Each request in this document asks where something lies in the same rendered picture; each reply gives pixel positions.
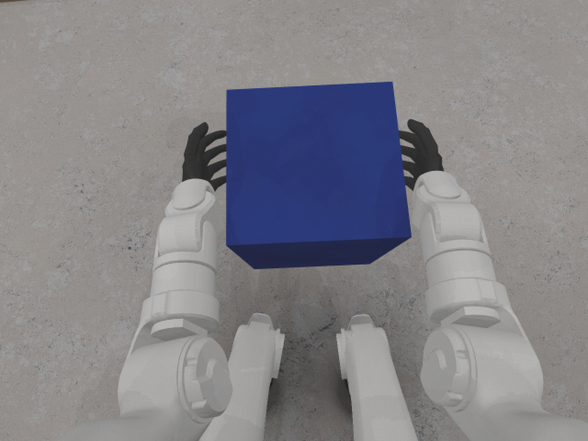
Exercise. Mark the robot right foot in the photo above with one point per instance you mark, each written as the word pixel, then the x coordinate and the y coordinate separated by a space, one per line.
pixel 346 384

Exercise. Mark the left robot upper arm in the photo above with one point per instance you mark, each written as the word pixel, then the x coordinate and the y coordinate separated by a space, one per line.
pixel 169 391

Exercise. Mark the robot left hand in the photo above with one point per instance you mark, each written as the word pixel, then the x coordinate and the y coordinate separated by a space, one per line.
pixel 197 159

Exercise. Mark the robot right forearm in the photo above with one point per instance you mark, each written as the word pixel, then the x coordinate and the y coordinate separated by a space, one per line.
pixel 462 287

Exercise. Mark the robot left forearm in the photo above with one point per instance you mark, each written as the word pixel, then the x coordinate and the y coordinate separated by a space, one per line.
pixel 182 301

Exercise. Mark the carton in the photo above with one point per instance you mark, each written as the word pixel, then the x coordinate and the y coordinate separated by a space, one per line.
pixel 314 175

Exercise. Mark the right robot upper arm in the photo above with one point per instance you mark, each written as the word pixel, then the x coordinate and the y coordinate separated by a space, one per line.
pixel 490 383

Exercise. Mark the robot right hand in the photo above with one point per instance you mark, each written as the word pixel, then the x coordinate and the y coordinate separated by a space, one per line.
pixel 424 154

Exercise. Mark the left robot shin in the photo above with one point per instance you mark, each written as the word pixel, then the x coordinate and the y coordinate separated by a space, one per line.
pixel 256 317

